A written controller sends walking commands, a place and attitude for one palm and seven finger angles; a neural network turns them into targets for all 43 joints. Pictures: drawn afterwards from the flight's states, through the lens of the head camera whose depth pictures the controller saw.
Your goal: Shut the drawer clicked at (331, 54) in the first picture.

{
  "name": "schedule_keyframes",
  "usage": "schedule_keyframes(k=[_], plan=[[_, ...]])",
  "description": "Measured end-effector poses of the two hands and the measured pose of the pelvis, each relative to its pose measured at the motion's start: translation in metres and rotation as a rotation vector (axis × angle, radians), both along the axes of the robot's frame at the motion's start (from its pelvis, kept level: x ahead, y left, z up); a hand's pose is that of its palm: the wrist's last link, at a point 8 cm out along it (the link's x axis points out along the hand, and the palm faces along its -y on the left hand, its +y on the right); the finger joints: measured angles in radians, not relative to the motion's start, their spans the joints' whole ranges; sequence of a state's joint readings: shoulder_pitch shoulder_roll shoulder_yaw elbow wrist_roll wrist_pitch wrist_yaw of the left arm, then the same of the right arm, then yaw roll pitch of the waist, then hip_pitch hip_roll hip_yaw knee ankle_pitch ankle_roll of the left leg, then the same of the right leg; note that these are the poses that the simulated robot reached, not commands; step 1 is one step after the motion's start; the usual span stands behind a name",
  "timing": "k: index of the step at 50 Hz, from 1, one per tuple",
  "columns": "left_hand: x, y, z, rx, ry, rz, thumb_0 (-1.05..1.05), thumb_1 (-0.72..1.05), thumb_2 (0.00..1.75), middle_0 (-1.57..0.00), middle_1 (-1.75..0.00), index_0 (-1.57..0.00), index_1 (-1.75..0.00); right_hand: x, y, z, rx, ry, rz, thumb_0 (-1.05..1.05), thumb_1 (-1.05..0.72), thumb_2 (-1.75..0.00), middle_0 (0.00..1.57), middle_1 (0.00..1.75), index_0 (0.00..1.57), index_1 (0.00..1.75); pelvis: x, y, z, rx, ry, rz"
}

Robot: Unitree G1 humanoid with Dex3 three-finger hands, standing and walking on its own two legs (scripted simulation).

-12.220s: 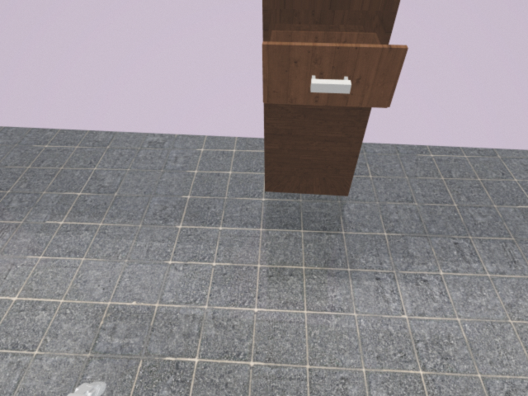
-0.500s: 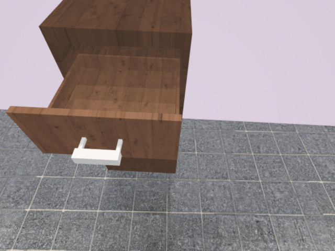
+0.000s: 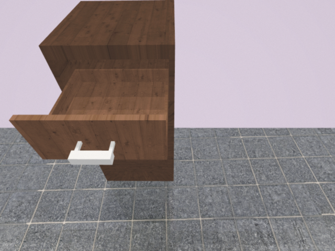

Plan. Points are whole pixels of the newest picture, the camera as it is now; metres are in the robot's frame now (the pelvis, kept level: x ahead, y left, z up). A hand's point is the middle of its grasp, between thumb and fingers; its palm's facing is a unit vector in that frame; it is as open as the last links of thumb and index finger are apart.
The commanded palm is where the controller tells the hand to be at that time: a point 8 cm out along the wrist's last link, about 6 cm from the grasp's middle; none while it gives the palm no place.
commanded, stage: come to a stop and stand still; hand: left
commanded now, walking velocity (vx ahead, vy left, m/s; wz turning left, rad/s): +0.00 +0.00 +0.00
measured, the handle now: (93, 150) +0.36 +0.22 +0.02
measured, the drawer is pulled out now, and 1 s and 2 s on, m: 0.28 0.28 0.28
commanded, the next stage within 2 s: look again from close up in 0.62 s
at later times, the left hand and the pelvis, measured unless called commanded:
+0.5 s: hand out of the picture -0.01 +0.12 -0.18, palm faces +0.07 -0.99 -0.15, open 7.4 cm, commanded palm none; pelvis +0.02 -0.03 +0.00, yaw +0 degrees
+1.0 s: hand out of the picture +0.03 +0.20 -0.18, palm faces +0.01 -0.98 -0.22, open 7.4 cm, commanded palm none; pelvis +0.02 +0.02 -0.01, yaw -1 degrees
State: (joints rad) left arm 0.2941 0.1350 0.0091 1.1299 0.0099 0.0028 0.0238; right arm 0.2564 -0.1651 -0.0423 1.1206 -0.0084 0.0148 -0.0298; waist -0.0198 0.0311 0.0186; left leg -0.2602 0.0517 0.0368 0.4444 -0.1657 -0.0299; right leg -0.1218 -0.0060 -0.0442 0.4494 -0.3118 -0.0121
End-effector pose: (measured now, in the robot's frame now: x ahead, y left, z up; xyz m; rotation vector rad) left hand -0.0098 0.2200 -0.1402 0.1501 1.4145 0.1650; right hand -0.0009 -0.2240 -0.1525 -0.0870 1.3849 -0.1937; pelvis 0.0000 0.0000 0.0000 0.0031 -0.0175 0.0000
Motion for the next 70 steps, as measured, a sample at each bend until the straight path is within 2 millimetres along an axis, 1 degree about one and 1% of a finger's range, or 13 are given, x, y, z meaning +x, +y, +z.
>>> schedule_keyframes(k=[7, 12, 17, 23, 29, 37, 44, 50, 55, 61, 67, 68, 70], plan=[[-0.004, -0.032, -0.003, -0.029, 0.005, 0.009, 0.01, 0.91, 0.9, -0.2, -0.3, -0.2, -0.3, -0.039, -0.003, -0.002, 0.033, 0.097, -0.017, 0.01, -0.91, -0.9, 0.2, 0.3, 0.2, 0.3, 0.002, -0.017, 0.0, -0.003, -0.015, 0.005], [-0.007, -0.045, -0.006, -0.046, 0.017, 0.026, 0.01, 0.91, 0.9, -0.2, -0.3, -0.2, -0.3, -0.053, -0.003, -0.001, 0.043, 0.149, -0.024, 0.01, -0.91, -0.9, 0.2, 0.3, 0.2, 0.3, 0.005, -0.025, 0.0, -0.005, -0.015, 0.008], [-0.008, -0.053, -0.007, -0.057, 0.032, 0.039, 0.01, 0.91, 0.9, -0.2, -0.3, -0.2, -0.3, -0.051, -0.002, 0.001, 0.044, 0.165, -0.026, 0.01, -0.91, -0.9, 0.2, 0.3, 0.2, 0.3, 0.01, -0.028, -0.001, -0.005, -0.009, 0.01], [-0.005, -0.054, -0.008, -0.059, 0.04, 0.049, 0.01, 0.91, 0.9, -0.2, -0.3, -0.2, -0.3, -0.029, -0.003, 0.001, 0.034, 0.13, -0.015, 0.01, -0.91, -0.9, 0.2, 0.3, 0.2, 0.3, 0.018, -0.028, -0.001, -0.002, -0.007, 0.007], [0.001, -0.048, -0.009, -0.051, 0.033, 0.052, 0.01, 0.9, 0.9, -0.2, -0.3, -0.2, -0.3, 0.003, -0.005, 0.0, 0.016, 0.066, 0.007, 0.01, -0.91, -0.9, 0.2, 0.3, 0.2, 0.3, 0.024, -0.025, -0.001, 0.0, -0.01, 0.006], [0.009, -0.035, -0.008, -0.031, 0.018, 0.041, 0.01, 0.9, 0.9, -0.2, -0.3, -0.2, -0.3, 0.026, -0.013, 0.003, -0.019, 0.022, 0.028, 0.02, -0.93, -0.9, 0.2, 0.3, 0.2, 0.3, 0.029, -0.018, -0.001, -0.003, -0.005, 0.001], [0.018, -0.006, -0.015, -0.014, -0.016, -0.026, 0.01, 0.9, 0.9, -0.2, -0.3, -0.2, -0.3, 0.051, -0.006, 0.005, -0.049, -0.107, 0.033, 0.01, -0.92, -0.9, 0.2, 0.3, 0.2, 0.3, 0.025, 0.003, -0.01, -0.02, 0.001, -0.019], [0.038, 0.025, -0.013, 0.017, -0.078, -0.035, 0.01, 0.9, 0.9, -0.2, -0.3, -0.2, -0.3, 0.055, 0.011, 0.005, -0.048, -0.12, 0.066, 0.01, -0.93, -0.9, 0.2, 0.3, 0.2, 0.3, 0.021, 0.018, -0.01, -0.019, -0.007, -0.015], [0.045, 0.041, -0.008, 0.031, -0.089, -0.055, 0.01, 0.9, 0.9, -0.2, -0.3, -0.19, -0.3, 0.052, 0.019, 0.007, -0.04, -0.109, 0.076, 0.01, -0.93, -0.9, 0.2, 0.3, 0.2, 0.3, 0.019, 0.025, -0.008, -0.01, 0.005, -0.02], [0.043, 0.049, -0.004, 0.037, -0.061, -0.067, 0.01, 0.91, 0.9, -0.2, -0.3, -0.19, -0.3, 0.043, 0.023, 0.008, -0.032, -0.075, 0.075, 0.01, -0.92, -0.9, 0.2, 0.3, 0.2, 0.3, 0.02, 0.029, -0.005, -0.001, 0.017, -0.024], [0.037, 0.045, -0.004, 0.037, -0.036, -0.064, 0.01, 0.9, 0.9, -0.2, -0.3, -0.19, -0.3, 0.035, 0.023, 0.007, -0.026, -0.042, 0.07, 0.01, -0.91, -0.9, 0.2, 0.3, 0.2, 0.3, 0.022, 0.028, -0.004, -0.004, 0.016, -0.025], [0.046, 0.045, 0.001, 0.034, -0.085, -0.012, 0.01, 0.9, 0.9, -0.2, -0.3, -0.2, -0.3, 0.037, 0.022, 0.009, -0.031, -0.07, 0.061, 0.01, -0.91, -0.9, 0.2, 0.3, 0.2, 0.3, 0.021, 0.028, -0.004, -0.006, 0.021, -0.02], [0.085, 0.045, 0.033, 0.069, -0.355, 0.022, 0.02, 0.9, 0.9, -0.21, -0.31, -0.2, -0.3, 0.049, 0.018, 0.018, -0.064, -0.201, 0.06, 0.01, -0.91, -0.9, 0.2, 0.3, 0.21, 0.3, 0.019, 0.026, -0.005, 0.007, 0.026, -0.024]])
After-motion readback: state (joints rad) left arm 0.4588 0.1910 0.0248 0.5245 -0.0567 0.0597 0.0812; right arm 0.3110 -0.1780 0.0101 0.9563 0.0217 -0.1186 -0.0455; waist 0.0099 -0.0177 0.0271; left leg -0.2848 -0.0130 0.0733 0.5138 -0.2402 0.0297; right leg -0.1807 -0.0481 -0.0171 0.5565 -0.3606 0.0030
